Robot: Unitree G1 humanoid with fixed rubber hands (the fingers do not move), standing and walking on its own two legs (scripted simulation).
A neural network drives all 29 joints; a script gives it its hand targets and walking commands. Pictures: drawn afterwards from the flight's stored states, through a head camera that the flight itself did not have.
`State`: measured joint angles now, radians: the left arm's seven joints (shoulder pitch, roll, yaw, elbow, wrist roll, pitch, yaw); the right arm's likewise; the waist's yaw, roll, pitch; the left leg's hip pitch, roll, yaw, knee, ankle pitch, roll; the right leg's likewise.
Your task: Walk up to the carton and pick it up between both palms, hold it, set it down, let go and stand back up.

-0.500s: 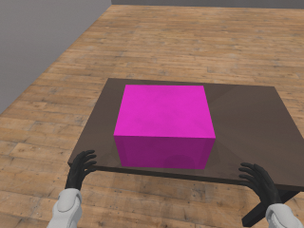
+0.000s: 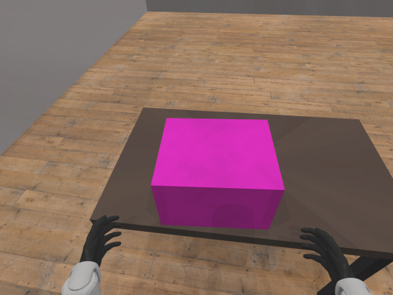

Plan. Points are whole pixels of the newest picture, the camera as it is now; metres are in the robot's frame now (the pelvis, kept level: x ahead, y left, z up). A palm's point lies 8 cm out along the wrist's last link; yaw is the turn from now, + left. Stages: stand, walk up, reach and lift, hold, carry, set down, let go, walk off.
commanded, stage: set down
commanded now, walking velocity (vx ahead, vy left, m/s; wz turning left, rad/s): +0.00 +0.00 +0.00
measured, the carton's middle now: (215, 171) +0.46 +0.01 -0.05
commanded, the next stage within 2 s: let go in 0.98 s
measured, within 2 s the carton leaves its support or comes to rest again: neither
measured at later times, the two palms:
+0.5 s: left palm (94, 269) +0.18 +0.25 -0.04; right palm (331, 287) +0.18 -0.22 -0.05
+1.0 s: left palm (94, 275) +0.18 +0.25 -0.05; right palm (325, 290) +0.18 -0.21 -0.06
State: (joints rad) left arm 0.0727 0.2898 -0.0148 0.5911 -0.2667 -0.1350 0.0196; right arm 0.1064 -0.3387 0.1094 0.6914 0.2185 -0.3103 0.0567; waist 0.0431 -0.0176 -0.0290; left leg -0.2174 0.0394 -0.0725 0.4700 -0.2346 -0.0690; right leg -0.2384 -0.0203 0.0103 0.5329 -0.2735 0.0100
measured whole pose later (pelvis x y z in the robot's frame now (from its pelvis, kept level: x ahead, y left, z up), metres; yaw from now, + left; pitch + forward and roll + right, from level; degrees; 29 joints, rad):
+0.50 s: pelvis +0.01 +0.00 +0.00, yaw +0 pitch -3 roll +1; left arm 0.18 0.28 -0.01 0.52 -0.23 -0.03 -0.01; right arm 0.20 -0.26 0.09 0.69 0.12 -0.28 0.01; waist 0.03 -0.02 -0.02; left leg -0.15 0.04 -0.07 0.43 -0.23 -0.07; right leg -0.17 -0.02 0.01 0.49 -0.27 0.01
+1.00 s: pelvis +0.01 +0.00 +0.00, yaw +0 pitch -4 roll +1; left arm 0.18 0.28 -0.01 0.52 -0.17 0.09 -0.03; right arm 0.20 -0.21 0.06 0.68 0.03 -0.21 -0.03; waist 0.03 -0.02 0.01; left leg -0.12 0.04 -0.07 0.41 -0.23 -0.07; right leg -0.14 -0.02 0.01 0.47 -0.27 0.01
